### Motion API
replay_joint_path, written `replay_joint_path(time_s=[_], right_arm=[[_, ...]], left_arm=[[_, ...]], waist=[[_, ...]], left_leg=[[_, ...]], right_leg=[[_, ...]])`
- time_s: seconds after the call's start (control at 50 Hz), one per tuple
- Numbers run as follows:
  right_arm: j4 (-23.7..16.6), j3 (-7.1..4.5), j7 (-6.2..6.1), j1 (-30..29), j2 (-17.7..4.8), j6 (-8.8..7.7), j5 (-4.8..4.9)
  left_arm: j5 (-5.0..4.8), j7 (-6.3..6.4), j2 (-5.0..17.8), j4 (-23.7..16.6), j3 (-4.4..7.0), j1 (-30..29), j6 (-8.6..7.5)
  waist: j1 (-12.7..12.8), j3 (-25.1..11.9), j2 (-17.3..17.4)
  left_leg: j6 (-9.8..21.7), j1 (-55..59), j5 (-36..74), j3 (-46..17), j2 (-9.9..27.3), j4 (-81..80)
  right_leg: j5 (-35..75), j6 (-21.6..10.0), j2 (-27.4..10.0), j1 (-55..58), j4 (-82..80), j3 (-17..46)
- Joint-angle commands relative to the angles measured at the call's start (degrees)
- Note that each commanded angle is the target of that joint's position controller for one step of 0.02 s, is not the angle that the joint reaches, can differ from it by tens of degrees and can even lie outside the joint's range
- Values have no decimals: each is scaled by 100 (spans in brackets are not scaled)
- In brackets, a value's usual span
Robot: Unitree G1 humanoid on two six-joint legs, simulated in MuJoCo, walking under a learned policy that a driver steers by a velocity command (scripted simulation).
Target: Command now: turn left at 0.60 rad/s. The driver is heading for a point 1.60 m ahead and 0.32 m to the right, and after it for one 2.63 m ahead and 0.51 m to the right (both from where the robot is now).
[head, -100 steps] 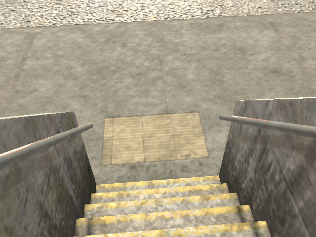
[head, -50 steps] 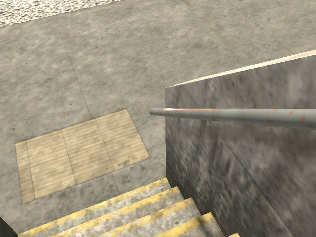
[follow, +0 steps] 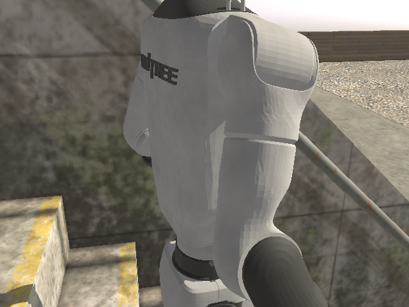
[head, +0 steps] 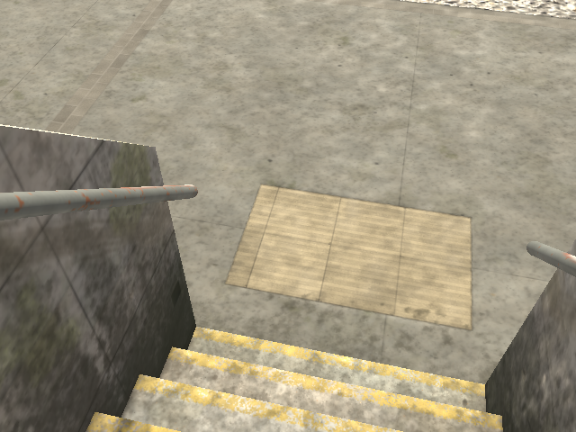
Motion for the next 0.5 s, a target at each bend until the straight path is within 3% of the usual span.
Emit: replay_joint_path(time_s=[0.02,0.04,0.08,0.1,0.14,0.16,0.18,0.22,0.24,0.26,0.28,0.3,0.32,0.34,0.36,0.38,0.4,0.42,0.44,0.46,0.48,0.5], right_arm=[[-257,-269,297,-318,-1067,-61,264],[-306,-269,256,-516,-1108,33,242],[-158,-66,80,-627,-879,139,211],[-54,55,-9,-650,-742,131,202],[144,157,-146,-294,-792,108,168],[196,194,-149,-160,-807,73,237],[195,222,-155,-114,-778,18,417],[360,144,-162,110,-1027,-13,541],[272,106,-156,-72,-1131,17,516],[83,69,-165,-331,-1199,69,453],[20,18,-167,-475,-1202,185,480],[179,15,-91,-173,-1110,294,517],[394,37,-54,276,-840,313,518],[402,112,-18,1164,-256,347,554],[213,75,141,666,-331,381,589],[181,30,151,-105,-378,416,458],[105,-43,112,-559,-422,426,345],[150,-95,69,-791,-517,393,294],[218,38,-6,-741,-222,331,89],[381,93,-45,-611,-131,237,119],[493,133,-49,-503,-33,186,131],[599,156,-41,-436,17,163,181]], left_arm=[[92,145,480,-390,37,257,207],[228,161,505,-256,39,459,424],[209,36,324,-226,-82,556,635],[169,-63,254,-182,-122,628,656],[99,-289,286,-122,-125,552,634],[159,-343,374,-124,-112,519,567],[183,-373,305,-240,-143,238,515],[94,-516,123,-110,-181,159,447],[75,-531,34,38,-170,433,422],[70,-506,3,85,-170,585,407],[-94,-424,-40,-155,-190,58,454],[-146,-356,14,72,-129,292,465],[22,-260,141,194,13,676,427],[51,-316,513,333,84,806,371],[155,-552,408,475,76,1012,264],[-29,-601,421,536,113,1055,167],[-193,-584,444,550,168,892,122],[-210,-537,355,529,173,856,107],[67,-380,423,689,286,1097,75],[172,-253,95,692,246,1374,42],[290,-171,6,815,248,1613,-24],[308,-141,-51,966,266,1810,-93]], waist=[[409,-137,513],[486,-181,496],[493,-50,242],[500,-70,207],[288,-198,402],[159,-186,523],[59,25,521],[-137,229,950],[-59,235,1229],[-24,150,1235],[-171,125,1080],[-201,-209,811],[-101,-622,566],[-610,-835,-408],[-188,267,-260],[137,674,49],[109,883,-71],[193,983,-228],[297,1003,-555],[441,894,-254],[462,784,-125],[457,722,-108]], left_leg=[[1727,814,6693,-3591,2143,-2444],[1627,55,5474,-3393,1830,-2810],[1241,-389,3707,-3137,1478,-3086],[1025,-394,3523,-2890,1346,-2938],[842,-51,3582,-2684,1380,-2891],[706,147,3126,-2555,1341,-2887],[519,259,2279,-2272,1160,-3086],[260,36,1173,-1988,924,-3464],[342,-146,1538,-2121,1012,-3592],[569,14,2286,-2291,1190,-3598],[788,839,2923,-2560,1401,-3518],[866,1193,3570,-2740,1446,-3157],[687,1094,3616,-2567,1312,-2515],[-18,401,1424,-1393,601,-2002],[-544,-967,19,-1154,154,-2135],[-666,-1197,153,-1084,239,-2102],[-674,-1147,171,-824,242,-2028],[-677,-1314,274,-815,300,-1962],[-615,-1867,789,-1050,494,-1291],[-395,-2503,1174,-1159,503,-1047],[-267,-2815,1632,-1233,504,-921],[-178,-2961,1982,-1186,515,-790]], right_leg=[[1141,171,37,-1267,1125,130],[1418,181,165,-630,1545,-69],[1943,232,231,-369,1780,-221],[2107,284,191,-174,1625,-278],[2071,340,175,-38,1731,-449],[1888,380,184,97,1432,-469],[1409,388,127,274,-269,-663],[492,399,352,1525,-1780,-1202],[477,340,504,2132,-2007,-1338],[620,277,648,2478,-2645,-1411],[851,70,510,2266,-4682,-1100],[2084,-151,502,3004,-5301,-943],[2826,-485,219,3944,-5433,-624],[4837,-1533,-340,4642,-5233,46],[2388,-2108,-831,4250,-5838,1444],[612,-2182,-866,4044,-6246,1622],[-245,-2177,-921,3736,-6579,1575],[-381,-2271,-1034,3789,-6763,1791],[334,-2444,-1257,4042,-6633,2190],[623,-2593,-1344,4432,-6656,2173],[1042,-2657,-1302,4718,-6554,2101],[1502,-2642,-1181,4806,-6352,1852]])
